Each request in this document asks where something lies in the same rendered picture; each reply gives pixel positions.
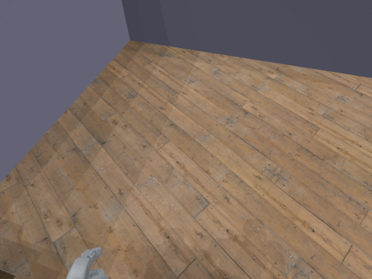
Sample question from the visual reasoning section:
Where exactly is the robot left hand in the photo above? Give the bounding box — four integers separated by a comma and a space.
66, 247, 108, 279

